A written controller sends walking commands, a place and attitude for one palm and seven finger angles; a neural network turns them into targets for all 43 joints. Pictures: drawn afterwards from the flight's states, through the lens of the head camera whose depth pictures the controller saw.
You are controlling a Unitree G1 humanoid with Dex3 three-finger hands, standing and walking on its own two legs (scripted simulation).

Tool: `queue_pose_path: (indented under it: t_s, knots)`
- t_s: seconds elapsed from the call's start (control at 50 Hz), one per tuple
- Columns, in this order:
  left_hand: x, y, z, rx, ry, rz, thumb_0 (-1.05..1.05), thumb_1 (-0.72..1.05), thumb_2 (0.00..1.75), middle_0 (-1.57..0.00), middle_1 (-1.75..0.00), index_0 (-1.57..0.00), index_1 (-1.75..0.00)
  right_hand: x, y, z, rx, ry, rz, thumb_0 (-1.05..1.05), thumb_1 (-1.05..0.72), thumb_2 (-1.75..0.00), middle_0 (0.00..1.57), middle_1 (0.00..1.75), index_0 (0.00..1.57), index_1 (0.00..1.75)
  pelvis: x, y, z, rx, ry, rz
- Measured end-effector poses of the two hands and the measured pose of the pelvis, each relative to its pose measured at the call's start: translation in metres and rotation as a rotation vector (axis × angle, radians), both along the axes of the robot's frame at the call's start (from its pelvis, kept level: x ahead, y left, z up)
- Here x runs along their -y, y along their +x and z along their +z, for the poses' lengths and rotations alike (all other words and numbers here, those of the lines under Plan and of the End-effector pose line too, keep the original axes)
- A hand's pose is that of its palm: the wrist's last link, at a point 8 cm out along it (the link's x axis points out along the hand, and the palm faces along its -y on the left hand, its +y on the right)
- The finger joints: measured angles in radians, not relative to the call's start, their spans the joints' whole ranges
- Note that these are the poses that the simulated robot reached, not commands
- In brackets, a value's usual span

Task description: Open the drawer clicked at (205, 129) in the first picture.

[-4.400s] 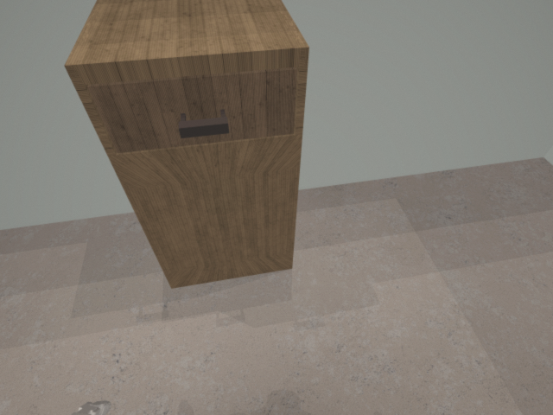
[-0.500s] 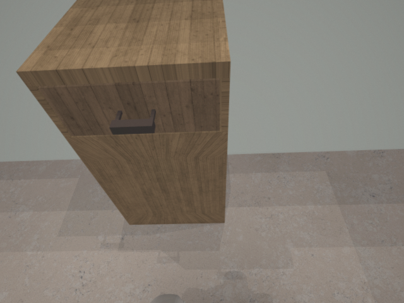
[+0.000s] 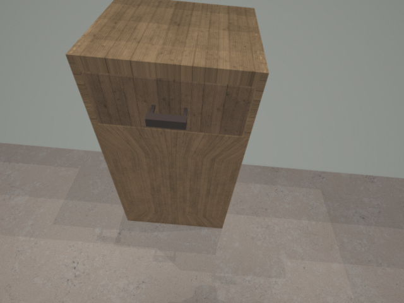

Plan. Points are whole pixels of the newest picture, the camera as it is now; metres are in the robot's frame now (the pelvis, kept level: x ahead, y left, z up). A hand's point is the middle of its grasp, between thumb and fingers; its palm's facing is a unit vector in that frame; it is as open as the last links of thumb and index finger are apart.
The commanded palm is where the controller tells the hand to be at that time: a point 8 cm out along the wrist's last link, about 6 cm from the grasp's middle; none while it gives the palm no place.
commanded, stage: come to a stop and stand still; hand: left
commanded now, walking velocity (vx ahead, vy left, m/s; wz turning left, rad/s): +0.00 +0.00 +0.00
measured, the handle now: (167, 115) +0.58 +0.15 +0.02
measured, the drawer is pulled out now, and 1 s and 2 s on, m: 0.00 0.00 0.00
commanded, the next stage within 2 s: look again from close up in 0.26 s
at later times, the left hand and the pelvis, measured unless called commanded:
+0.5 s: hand out of the picture +0.00 +0.18 -0.18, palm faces -0.02 -0.98 -0.20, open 7.3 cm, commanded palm none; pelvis -0.01 +0.01 +0.00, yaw -1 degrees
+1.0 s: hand out of the picture +0.01 +0.17 -0.18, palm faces +0.01 -0.98 -0.20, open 7.3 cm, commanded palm none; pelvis +0.01 +0.00 +0.00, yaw -1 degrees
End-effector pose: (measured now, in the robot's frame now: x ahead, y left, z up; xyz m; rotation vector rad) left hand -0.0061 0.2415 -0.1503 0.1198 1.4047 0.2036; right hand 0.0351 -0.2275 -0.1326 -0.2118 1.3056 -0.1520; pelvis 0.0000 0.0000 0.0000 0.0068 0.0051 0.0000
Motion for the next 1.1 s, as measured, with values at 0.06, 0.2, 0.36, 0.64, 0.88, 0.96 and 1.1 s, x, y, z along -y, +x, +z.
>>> queue_pose_path:
  t_s: [0.06,0.2,0.36,0.64,0.88,0.96,1.1]
  knots:
    - [0.004,-0.004,-0.001,-0.009,0.000,-0.014,0.01,0.91,0.90,-0.20,-0.30,-0.20,-0.29,-0.003,-0.006,-0.008,-0.014,0.019,-0.014,0.01,-0.93,-0.90,0.20,0.30,0.21,0.30,-0.001,0.001,-0.004,-0.002,0.021,-0.011]
    - [0.019,-0.003,0.005,-0.025,-0.028,-0.047,0.01,0.91,0.90,-0.20,-0.30,-0.20,-0.29,-0.009,-0.022,-0.011,-0.037,0.037,-0.057,0.01,-0.94,-0.90,0.20,0.30,0.21,0.30,-0.007,0.000,0.001,0.014,-0.002,-0.018]
    - [0.018,0.004,0.004,-0.011,-0.029,-0.056,0.01,0.92,0.90,-0.20,-0.30,-0.20,-0.30,-0.018,-0.047,-0.009,-0.095,0.051,-0.071,0.01,-0.92,-0.90,0.20,0.30,0.20,0.30,-0.006,-0.001,0.004,0.018,-0.005,-0.021]
    - [0.001,0.015,0.006,0.044,0.014,-0.089,0.01,0.91,0.90,-0.20,-0.30,-0.20,-0.30,-0.031,-0.049,-0.021,-0.055,0.084,-0.038,0.01,-0.92,-0.90,0.20,0.30,0.20,0.30,-0.016,-0.003,-0.005,0.026,-0.006,-0.015]
    - [0.010,0.017,0.007,0.031,0.006,-0.077,0.01,0.91,0.90,-0.20,-0.30,-0.20,-0.30,-0.020,-0.038,-0.018,-0.059,0.073,-0.031,0.01,-0.92,-0.90,0.20,0.30,0.20,0.30,-0.009,0.003,-0.002,0.021,0.003,-0.017]
    - [0.016,0.015,0.006,0.018,-0.002,-0.072,0.01,0.92,0.90,-0.20,-0.30,-0.20,-0.30,-0.015,-0.034,-0.017,-0.063,0.067,-0.031,0.01,-0.92,-0.90,0.20,0.30,0.20,0.30,-0.005,0.005,-0.002,0.021,0.002,-0.016]
    - [0.028,0.011,0.001,-0.013,-0.020,-0.064,0.01,0.91,0.90,-0.20,-0.30,-0.20,-0.30,-0.006,-0.029,-0.019,-0.070,0.064,-0.041,0.01,-0.91,-0.90,0.20,0.30,0.20,0.30,0.006,0.013,-0.005,0.017,0.007,-0.020]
